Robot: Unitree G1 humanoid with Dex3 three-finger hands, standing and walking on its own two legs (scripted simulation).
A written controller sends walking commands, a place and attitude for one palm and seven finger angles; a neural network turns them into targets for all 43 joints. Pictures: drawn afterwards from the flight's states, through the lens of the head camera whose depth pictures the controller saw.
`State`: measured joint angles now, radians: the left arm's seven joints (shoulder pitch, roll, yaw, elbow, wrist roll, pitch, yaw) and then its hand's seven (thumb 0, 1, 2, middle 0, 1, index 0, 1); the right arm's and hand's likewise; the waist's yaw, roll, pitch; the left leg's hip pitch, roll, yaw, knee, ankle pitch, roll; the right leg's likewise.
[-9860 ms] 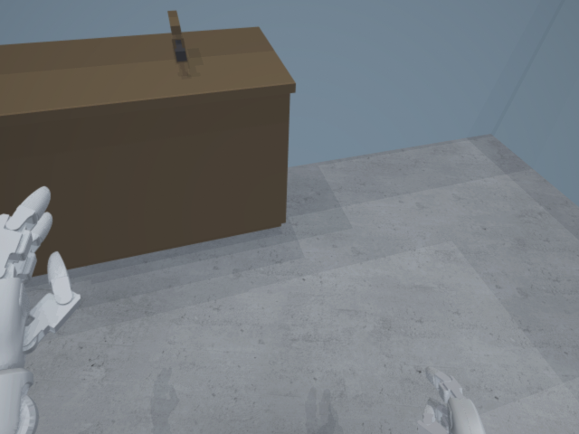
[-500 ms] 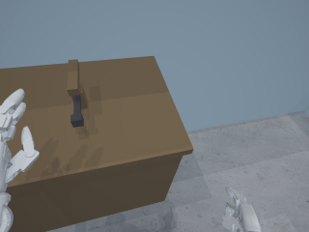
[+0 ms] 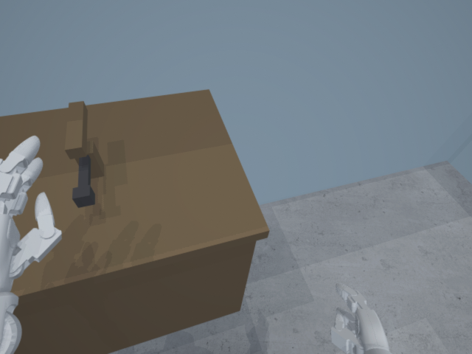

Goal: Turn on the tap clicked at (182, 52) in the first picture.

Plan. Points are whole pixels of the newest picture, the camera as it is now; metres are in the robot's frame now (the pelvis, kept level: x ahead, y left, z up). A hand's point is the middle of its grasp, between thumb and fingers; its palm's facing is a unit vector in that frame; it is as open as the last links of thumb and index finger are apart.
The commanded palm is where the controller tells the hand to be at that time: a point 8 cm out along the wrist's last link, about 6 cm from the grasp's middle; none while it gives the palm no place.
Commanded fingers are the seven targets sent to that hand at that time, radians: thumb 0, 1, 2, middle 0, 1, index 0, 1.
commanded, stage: shuffle to correct the standing spot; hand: left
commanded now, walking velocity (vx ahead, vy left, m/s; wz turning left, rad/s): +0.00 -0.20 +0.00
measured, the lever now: (84, 196) +0.35 +0.30 +0.04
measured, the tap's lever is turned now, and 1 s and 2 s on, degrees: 0 0 0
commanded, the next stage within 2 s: come to a stop and stand still in 0.14 s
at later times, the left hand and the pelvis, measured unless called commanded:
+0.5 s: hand (71, 245) +0.21 +0.22 +0.15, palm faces +0.35 -0.86 -0.38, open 7.4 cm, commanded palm +0.16 +0.26 +0.18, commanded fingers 0.00 0.90 0.90 -0.20 -0.30 -0.20 -0.30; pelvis +0.01 -0.02 +0.00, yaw +2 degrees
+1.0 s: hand (23, 241) +0.21 +0.28 +0.15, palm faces +0.38 -0.85 -0.37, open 7.4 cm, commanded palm +0.15 +0.31 +0.18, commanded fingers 0.00 0.90 0.90 -0.20 -0.30 -0.20 -0.30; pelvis +0.00 +0.03 +0.00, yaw +1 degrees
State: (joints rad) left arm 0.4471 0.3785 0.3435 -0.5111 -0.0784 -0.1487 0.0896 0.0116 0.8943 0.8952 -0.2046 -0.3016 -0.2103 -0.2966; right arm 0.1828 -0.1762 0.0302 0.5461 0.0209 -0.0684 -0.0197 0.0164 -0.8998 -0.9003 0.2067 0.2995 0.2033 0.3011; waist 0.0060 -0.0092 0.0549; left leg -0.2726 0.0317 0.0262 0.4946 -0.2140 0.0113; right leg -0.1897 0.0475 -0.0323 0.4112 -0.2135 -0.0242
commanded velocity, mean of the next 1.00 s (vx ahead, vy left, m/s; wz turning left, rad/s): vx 0.00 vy -0.03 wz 0.00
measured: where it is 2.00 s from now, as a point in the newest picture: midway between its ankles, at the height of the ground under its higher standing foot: outside the picture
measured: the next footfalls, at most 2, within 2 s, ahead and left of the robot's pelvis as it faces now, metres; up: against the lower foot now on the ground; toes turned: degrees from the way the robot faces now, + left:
none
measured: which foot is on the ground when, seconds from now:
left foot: down 0.00-1.00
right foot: down 0.00-1.00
